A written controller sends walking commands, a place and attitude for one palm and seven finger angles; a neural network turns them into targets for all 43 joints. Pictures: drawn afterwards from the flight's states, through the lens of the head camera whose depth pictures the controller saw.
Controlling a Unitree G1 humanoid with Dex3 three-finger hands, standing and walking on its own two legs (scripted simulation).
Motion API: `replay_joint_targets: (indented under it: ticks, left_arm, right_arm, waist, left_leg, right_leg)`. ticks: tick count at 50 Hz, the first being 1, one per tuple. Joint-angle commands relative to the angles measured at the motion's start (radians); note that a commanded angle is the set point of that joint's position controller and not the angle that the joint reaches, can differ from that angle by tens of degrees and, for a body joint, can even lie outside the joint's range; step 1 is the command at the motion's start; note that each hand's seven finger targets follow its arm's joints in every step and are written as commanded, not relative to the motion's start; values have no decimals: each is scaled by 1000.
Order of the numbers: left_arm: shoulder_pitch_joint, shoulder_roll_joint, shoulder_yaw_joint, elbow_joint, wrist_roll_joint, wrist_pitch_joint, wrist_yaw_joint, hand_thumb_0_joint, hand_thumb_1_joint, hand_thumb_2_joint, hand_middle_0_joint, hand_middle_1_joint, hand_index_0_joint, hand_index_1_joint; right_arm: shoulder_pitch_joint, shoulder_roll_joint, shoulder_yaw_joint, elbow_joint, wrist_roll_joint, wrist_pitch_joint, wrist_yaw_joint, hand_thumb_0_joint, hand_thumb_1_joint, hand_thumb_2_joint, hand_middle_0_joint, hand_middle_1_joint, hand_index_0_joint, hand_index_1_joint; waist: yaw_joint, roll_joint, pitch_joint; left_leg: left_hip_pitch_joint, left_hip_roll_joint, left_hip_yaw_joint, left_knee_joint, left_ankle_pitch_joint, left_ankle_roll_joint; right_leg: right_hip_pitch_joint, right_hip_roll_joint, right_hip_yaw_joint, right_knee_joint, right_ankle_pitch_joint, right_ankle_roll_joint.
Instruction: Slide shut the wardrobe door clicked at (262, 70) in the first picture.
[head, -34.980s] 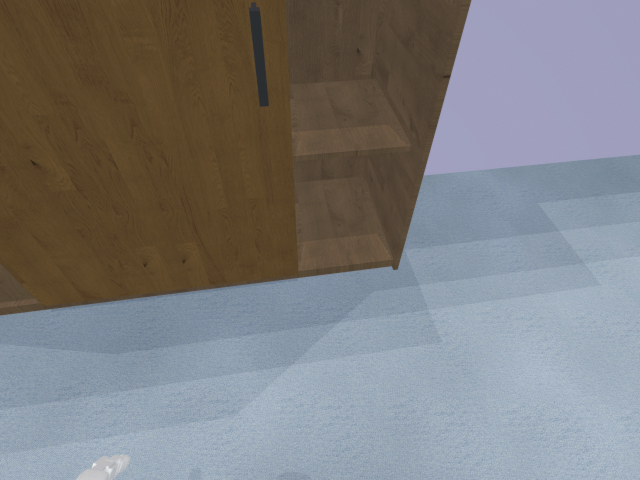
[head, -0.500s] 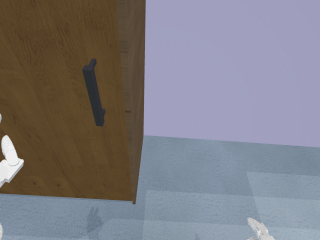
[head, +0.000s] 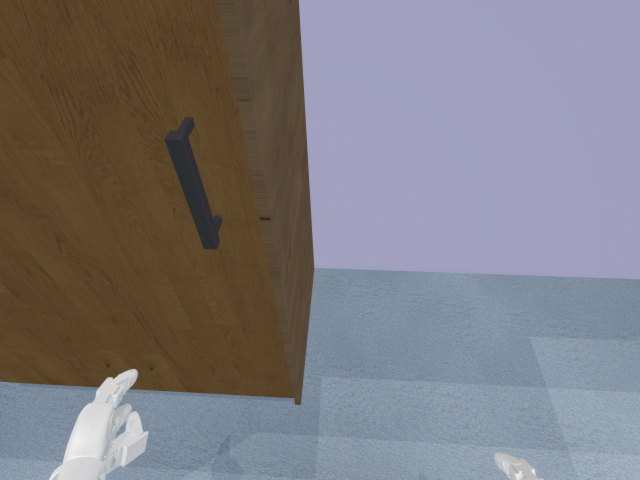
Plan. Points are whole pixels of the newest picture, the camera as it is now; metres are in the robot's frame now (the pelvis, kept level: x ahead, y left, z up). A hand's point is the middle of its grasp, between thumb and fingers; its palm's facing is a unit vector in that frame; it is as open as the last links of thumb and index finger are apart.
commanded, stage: let the arm hang, fingers relaxed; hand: left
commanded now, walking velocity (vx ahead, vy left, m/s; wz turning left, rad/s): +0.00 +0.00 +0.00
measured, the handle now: (200, 187) +0.47 +0.18 +0.13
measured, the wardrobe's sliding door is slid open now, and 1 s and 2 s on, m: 0.00 0.00 0.00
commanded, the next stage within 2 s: look to check the result in 0.94 s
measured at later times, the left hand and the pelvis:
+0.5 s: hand out of the picture -0.01 +0.24 -0.14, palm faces +0.03 -0.95 -0.30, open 7.3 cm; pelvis -0.01 +0.02 +0.02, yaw +1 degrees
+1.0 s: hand out of the picture +0.11 +0.24 -0.13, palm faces -0.01 -0.95 -0.30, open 7.4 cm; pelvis +0.03 +0.00 +0.03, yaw +1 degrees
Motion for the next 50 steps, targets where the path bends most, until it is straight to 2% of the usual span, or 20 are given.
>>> replay_joint_targets:
  ticks: [1, 2, 3, 4, 5, 6, 8, 9, 10, 11, 14, 17, 23, 27, 33, 35, 38, 41, 47, 50]
  left_arm:
    - [59, 151, -52, 150, 9, -55, -14, 0, 900, 900, -200, -300, -200, -300]
    - [-2, 164, -66, 198, 4, -48, -21, 0, 900, 900, -200, -300, -200, -300]
    - [-52, 150, -74, 242, 2, -47, -22, 0, 900, 900, -200, -300, -200, -300]
    - [-79, 136, -83, 287, 1, -45, -20, 0, 900, 900, -200, -300, -200, -300]
    - [-89, 118, -91, 330, -1, -43, -18, 0, 900, 900, -200, -300, -200, -300]
    - [-86, 108, -98, 371, -3, -42, -16, 0, 900, 900, -200, -300, -200, -300]
    - [-65, 53, -85, 434, -1, -43, -12, 0, 900, 900, -200, -300, -200, -300]
    - [-60, 61, -84, 460, -4, -38, -11, 0, 900, 900, -200, -300, -200, -300]
    - [-55, 73, -86, 489, -6, -36, -13, 0, 900, 900, -200, -300, -200, -300]
    - [-39, 74, -83, 515, -7, -35, -13, 0, 900, 900, -200, -300, -200, -300]
    - [-39, 82, -84, 584, -7, -41, -17, 0, 900, 900, -200, -300, -200, -300]
    - [-52, 83, -86, 630, -9, -43, -17, 0, 900, 900, -200, -300, -200, -300]
    - [-72, 106, -84, 693, -8, -46, -16, 0, 900, 900, -200, -300, -200, -300]
    - [-90, 124, -85, 717, -6, -47, -16, 0, 900, 900, -200, -300, -200, -300]
    - [-140, 152, -85, 729, -5, -55, -17, 0, 900, 900, -200, -300, -200, -300]
    - [-152, 162, -84, 732, -6, -60, -18, 0, 900, 900, -200, -300, -200, -300]
    - [-179, 177, -87, 731, -7, -63, -18, 0, 900, 900, -200, -300, -200, -300]
    - [-189, 187, -86, 729, -8, -69, -17, 0, 900, 900, -200, -300, -200, -300]
    - [-229, 202, -89, 725, -11, -70, -16, 0, 900, 900, -200, -300, -200, -300]
    - [-230, 208, -88, 721, -11, -72, -15, 0, 900, 900, -200, -300, -200, -300]
  right_arm:
    - [-2, -89, -30, -74, 22, -6, -5, 0, -900, -900, 200, 300, 200, 300]
    - [35, -75, -29, -40, 26, 15, 0, 0, -900, -900, 200, 300, 200, 300]
    - [31, -66, -28, -7, 17, 35, -5, 0, -900, -900, 200, 300, 200, 300]
    - [27, -59, -26, 16, 15, 47, -5, 0, -900, -900, 200, 300, 200, 300]
    - [30, -44, -22, 35, 14, 51, -5, 0, -900, -900, 200, 300, 200, 300]
    - [54, -28, -16, 52, 16, 53, -4, 0, -900, -900, 200, 300, 200, 300]
    - [63, -25, -20, 89, 10, 49, -10, 0, -900, -900, 200, 300, 200, 300]
    - [59, -34, -21, 101, 8, 49, -10, 0, -900, -900, 200, 300, 200, 300]
    - [45, -49, -22, 113, 6, 49, -10, 0, -900, -900, 200, 300, 200, 300]
    - [40, -63, -25, 118, 8, 47, -13, 0, -900, -900, 200, 300, 200, 300]
    - [55, -88, -32, 151, 11, 38, -16, 0, -900, -900, 200, 300, 200, 300]
    - [73, -91, -35, 184, 14, 36, -18, 0, -900, -900, 200, 300, 200, 300]
    - [59, -122, -38, 234, 15, 27, -19, 0, -900, -900, 200, 300, 200, 300]
    - [33, -138, -40, 252, 15, 27, -17, 0, -900, -900, 200, 300, 200, 300]
    - [-16, -167, -40, 266, 17, 20, -14, 0, -900, -900, 200, 300, 200, 300]
    - [-36, -177, -39, 269, 18, 15, -13, 0, -900, -900, 200, 300, 200, 300]
    - [-66, -188, -35, 273, 20, 14, -11, 0, -900, -900, 200, 300, 200, 300]
    - [-85, -199, -33, 274, 24, 11, -11, 0, -900, -900, 200, 300, 200, 300]
    - [-125, -216, -27, 280, 23, 9, -10, 0, -900, -900, 200, 300, 200, 300]
    - [-133, -223, -24, 277, 24, 7, -11, 0, -900, -900, 200, 300, 200, 300]
  waist:
    - [34, -199, -123]
    - [-6, -76, -23]
    - [-11, -97, 24]
    - [-10, -85, 75]
    - [-12, -52, 108]
    - [-19, -54, 93]
    - [-7, 72, 67]
    - [4, 144, 70]
    - [18, 186, 83]
    - [30, 177, 71]
    - [40, 60, 22]
    - [32, 1, 40]
    - [39, 21, 58]
    - [41, 17, 75]
    - [35, 12, 48]
    - [35, 18, 22]
    - [33, 2, 28]
    - [31, -8, -14]
    - [28, 16, -18]
    - [28, 11, -51]
  left_leg:
    - [15, 45, -43, -11, 68, -12]
    - [81, 34, -24, -17, -83, -13]
    - [115, 42, -29, -14, -55, -7]
    - [141, 50, -33, -19, -33, -5]
    - [171, 54, -36, -41, 8, 0]
    - [200, 63, -44, -80, 51, 1]
    - [191, 96, -87, -166, 28, 12]
    - [133, 105, -118, -220, -35, 19]
    - [77, 114, -141, -267, -93, 24]
    - [53, 129, -160, -297, -112, 30]
    - [32, 135, -171, -334, -118, 33]
    - [61, 135, -166, -343, -89, 33]
    - [65, 165, -205, -413, -102, 40]
    - [70, 164, -205, -428, -110, 38]
    - [122, 161, -188, -420, -19, 31]
    - [150, 159, -177, -409, 51, 28]
    - [170, 156, -163, -398, 118, 22]
    - [221, 155, -147, -377, 208, 18]
    - [253, 160, -132, -377, 294, 8]
    - [285, 161, -124, -369, 355, 4]
  right_leg:
    - [225, -222, 237, -264, 607, -101]
    - [81, -250, 220, -327, 382, -129]
    - [1, -207, 247, -366, 235, -132]
    - [-66, -191, 251, -410, 94, -128]
    - [-105, -170, 237, -433, 17, -125]
    - [-97, -137, 191, -436, -30, -108]
    - [-55, -89, 148, -427, -104, -87]
    - [-5, -67, 126, -416, -135, -78]
    - [39, -48, 116, -404, -137, -73]
    - [84, -37, 95, -395, -103, -70]
    - [176, -34, 79, -396, -49, -66]
    - [152, -43, 75, -416, -60, -68]
    - [172, -38, 50, -381, 23, -61]
    - [170, -43, 49, -382, 28, -58]
    - [185, -58, 61, -391, 78, -56]
    - [202, -64, 63, -391, 122, -55]
    - [204, -72, 67, -406, 148, -51]
    - [224, -79, 67, -412, 201, -50]
    - [247, -88, 71, -415, 281, -48]
    - [277, -93, 70, -410, 344, -48]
